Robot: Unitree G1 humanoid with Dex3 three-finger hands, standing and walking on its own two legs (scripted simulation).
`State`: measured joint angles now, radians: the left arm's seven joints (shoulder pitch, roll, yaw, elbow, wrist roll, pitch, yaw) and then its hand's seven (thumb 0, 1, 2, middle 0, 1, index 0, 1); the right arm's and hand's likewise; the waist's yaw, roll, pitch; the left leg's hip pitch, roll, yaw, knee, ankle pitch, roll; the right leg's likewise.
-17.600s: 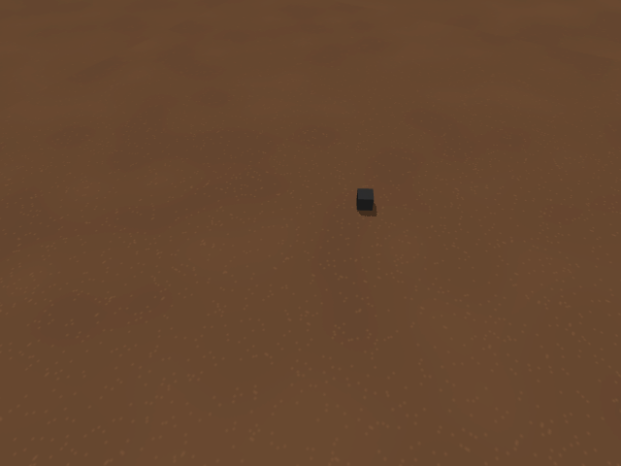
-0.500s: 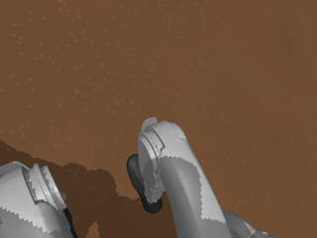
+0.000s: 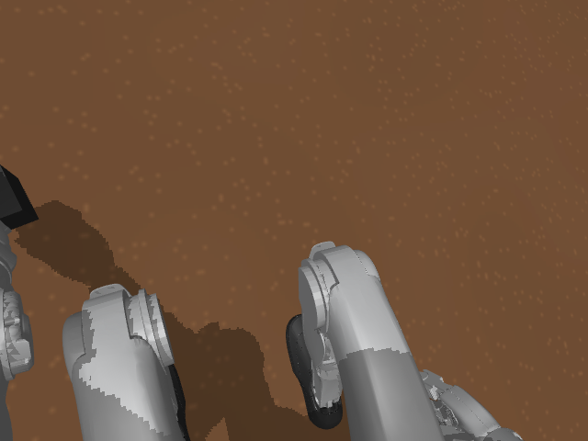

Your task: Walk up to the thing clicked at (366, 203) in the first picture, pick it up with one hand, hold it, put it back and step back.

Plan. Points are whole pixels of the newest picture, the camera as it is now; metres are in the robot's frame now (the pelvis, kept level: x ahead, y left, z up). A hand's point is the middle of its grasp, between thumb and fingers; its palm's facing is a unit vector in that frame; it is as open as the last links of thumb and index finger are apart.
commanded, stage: settle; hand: left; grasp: from above
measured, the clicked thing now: out of the picture +0.44 +0.36 -0.23
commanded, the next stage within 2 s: lift in 0.18 s
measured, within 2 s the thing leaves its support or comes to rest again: neither
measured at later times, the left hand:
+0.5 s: hand out of the picture +0.42 +0.35 -0.12, palm faces -0.32 -0.27 -0.91, open 9.3 cm
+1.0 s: hand out of the picture +0.35 +0.34 +0.03, palm faces -0.34 -0.25 -0.91, open 9.3 cm
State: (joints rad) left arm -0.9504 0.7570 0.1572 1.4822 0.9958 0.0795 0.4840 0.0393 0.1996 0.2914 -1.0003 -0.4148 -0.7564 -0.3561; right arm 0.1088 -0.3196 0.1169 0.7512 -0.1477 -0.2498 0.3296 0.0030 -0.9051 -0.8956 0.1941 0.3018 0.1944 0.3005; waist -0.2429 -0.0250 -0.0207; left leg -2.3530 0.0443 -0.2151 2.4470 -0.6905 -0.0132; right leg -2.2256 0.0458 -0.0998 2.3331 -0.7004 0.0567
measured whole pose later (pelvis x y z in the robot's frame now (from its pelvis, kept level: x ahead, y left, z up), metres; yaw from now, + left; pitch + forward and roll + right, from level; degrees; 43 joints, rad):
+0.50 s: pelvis +0.00 -0.01 +0.02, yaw +4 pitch +34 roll -8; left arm -0.91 0.68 0.17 1.36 0.99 0.09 0.35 0.04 0.20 0.28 -1.06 -0.34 -0.77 -0.31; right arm 0.19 -0.29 0.05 0.76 -0.11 -0.13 0.22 0.00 -0.91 -0.90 0.19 0.30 0.20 0.30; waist -0.21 0.02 -0.08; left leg -2.29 0.04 -0.16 2.34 -0.67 -0.03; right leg -2.19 0.03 -0.06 2.28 -0.69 0.04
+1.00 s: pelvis -0.01 -0.01 +0.14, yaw +7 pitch +33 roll -6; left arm -0.60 0.53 0.02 0.93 0.92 0.19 0.19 0.03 0.20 0.27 -1.08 -0.32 -0.77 -0.29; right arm 0.14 -0.26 -0.02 0.71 -0.02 -0.04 0.07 0.01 -0.91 -0.90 0.20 0.30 0.20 0.30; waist -0.11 0.05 -0.20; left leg -1.93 0.05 -0.10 1.99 -0.63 -0.01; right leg -1.85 0.00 -0.04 1.94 -0.66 0.03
